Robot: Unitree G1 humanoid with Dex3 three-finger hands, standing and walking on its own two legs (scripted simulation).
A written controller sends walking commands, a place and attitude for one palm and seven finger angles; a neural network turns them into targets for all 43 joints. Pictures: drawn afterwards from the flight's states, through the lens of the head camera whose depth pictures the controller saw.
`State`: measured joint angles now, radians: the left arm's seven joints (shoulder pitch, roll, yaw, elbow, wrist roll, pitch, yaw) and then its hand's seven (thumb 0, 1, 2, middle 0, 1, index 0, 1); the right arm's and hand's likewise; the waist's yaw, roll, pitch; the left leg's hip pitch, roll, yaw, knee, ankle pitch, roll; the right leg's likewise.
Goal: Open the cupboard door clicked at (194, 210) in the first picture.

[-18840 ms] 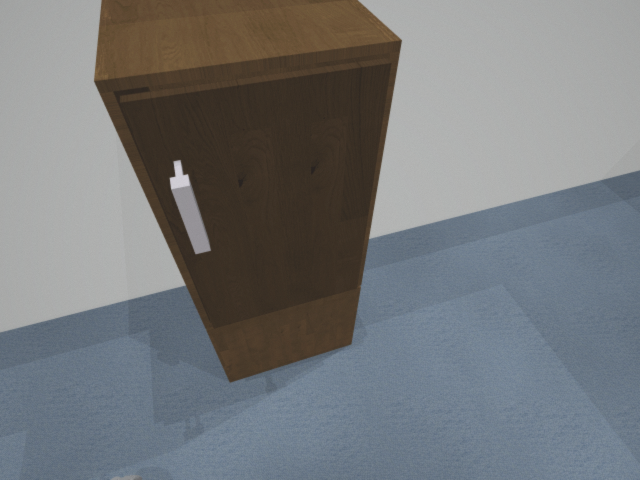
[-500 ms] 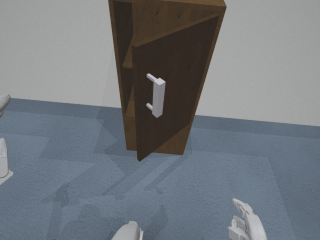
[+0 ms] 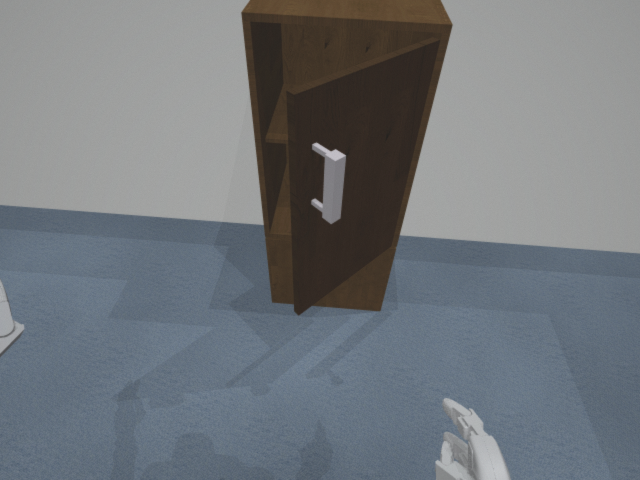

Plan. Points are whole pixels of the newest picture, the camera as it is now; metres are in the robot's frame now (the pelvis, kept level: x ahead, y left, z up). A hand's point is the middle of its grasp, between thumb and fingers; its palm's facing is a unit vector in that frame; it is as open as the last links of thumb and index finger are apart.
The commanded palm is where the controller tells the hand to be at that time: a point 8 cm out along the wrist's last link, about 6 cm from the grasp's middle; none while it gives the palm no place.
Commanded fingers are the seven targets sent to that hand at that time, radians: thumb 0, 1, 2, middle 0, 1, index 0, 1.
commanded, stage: stop stepping back and stand still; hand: left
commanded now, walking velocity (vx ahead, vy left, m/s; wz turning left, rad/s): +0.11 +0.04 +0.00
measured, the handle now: (325, 183) +0.60 +0.02 +0.05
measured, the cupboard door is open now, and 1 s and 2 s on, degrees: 47 47 47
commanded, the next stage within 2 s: let the arm hang, fingers relaxed in 0.24 s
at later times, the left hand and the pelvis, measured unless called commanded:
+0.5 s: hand (121, 423) +0.20 +0.26 -0.03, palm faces +0.13 -0.90 -0.43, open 7.4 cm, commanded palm none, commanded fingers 0.00 0.90 0.90 -0.20 -0.30 -0.20 -0.30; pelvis -0.01 +0.02 -0.01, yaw +2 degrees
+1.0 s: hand out of the picture -0.08 +0.20 -0.17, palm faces +0.08 -0.97 -0.23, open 7.3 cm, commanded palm none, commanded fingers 0.00 0.90 0.90 -0.20 -0.30 -0.20 -0.30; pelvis -0.03 +0.02 +0.01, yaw +3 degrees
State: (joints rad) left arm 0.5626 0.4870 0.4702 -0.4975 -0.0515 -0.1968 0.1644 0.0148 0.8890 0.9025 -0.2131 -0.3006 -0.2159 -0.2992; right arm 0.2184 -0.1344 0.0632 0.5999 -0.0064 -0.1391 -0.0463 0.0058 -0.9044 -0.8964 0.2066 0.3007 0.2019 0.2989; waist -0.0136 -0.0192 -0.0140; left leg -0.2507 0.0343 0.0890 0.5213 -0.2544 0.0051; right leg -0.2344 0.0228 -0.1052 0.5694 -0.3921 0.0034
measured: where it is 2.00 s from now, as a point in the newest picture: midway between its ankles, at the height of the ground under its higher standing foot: outside the picture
